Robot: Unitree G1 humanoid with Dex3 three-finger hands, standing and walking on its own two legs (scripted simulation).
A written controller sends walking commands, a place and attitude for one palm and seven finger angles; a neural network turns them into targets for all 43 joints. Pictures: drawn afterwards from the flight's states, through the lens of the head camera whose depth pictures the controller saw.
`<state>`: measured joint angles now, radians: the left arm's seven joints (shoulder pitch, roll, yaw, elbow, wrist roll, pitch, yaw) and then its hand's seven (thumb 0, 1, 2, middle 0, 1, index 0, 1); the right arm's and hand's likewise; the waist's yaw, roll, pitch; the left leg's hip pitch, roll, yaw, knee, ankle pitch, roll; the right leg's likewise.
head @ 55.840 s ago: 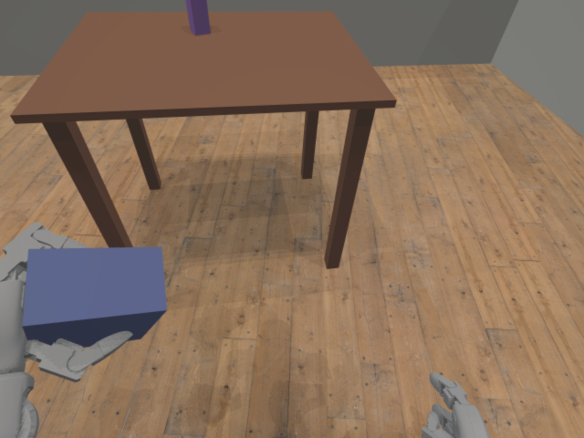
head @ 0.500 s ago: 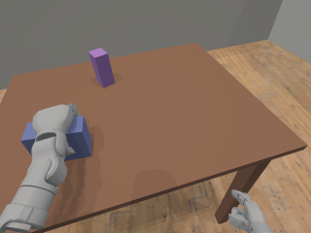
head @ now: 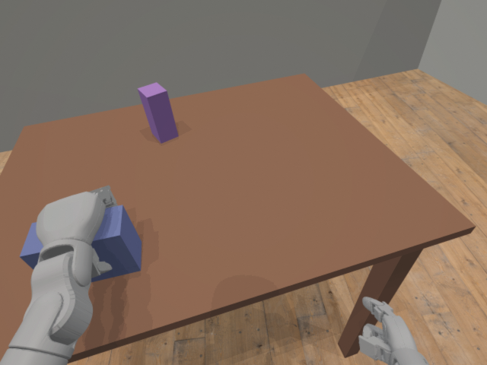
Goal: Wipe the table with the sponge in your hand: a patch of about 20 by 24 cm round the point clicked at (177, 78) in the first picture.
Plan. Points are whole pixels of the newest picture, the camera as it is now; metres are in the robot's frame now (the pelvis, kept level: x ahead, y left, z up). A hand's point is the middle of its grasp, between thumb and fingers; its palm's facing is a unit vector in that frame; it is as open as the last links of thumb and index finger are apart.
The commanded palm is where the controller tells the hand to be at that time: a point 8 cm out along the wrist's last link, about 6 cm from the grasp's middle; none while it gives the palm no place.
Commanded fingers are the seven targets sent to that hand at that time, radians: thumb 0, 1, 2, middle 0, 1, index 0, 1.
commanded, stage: wipe back along the first lane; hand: left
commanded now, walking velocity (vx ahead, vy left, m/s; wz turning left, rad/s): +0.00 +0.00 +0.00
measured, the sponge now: (93, 253) +0.26 +0.30 +0.06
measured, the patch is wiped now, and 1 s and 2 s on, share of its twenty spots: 1.00 1.00 1.00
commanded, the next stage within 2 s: lift the sponge slowly off the table in 0.46 s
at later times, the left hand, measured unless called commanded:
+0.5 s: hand (94, 261) +0.22 +0.26 +0.11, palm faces +0.11 -0.11 -0.99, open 10.5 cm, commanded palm +0.17 +0.24 +0.14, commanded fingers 0.00 0.10 1.30 -1.20 -1.60 -1.20 -1.60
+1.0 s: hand (102, 272) +0.20 +0.24 +0.11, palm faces +0.09 -0.13 -0.99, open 10.5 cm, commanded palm +0.17 +0.23 +0.18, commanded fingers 0.00 0.10 1.30 -1.20 -1.60 -1.20 -1.60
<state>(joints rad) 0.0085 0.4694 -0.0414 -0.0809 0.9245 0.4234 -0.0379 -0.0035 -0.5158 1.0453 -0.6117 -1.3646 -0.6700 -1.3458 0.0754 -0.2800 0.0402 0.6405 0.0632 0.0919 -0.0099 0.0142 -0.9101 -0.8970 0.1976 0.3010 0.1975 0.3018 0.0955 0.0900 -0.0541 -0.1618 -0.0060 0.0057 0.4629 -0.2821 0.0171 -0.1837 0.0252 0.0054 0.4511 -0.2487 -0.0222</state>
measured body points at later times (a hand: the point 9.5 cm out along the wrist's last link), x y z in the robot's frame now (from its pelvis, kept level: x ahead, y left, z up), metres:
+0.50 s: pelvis -0.01 +0.00 +0.00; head -0.04 -0.04 +0.45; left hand +0.21 +0.26 +0.16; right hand +0.22 -0.21 -0.08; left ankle -0.02 +0.11 -0.74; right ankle +0.00 -0.11 -0.74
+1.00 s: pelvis -0.02 -0.01 +0.00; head -0.05 -0.05 +0.45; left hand +0.19 +0.24 +0.16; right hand +0.22 -0.21 -0.08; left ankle -0.02 +0.11 -0.74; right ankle +0.00 -0.11 -0.74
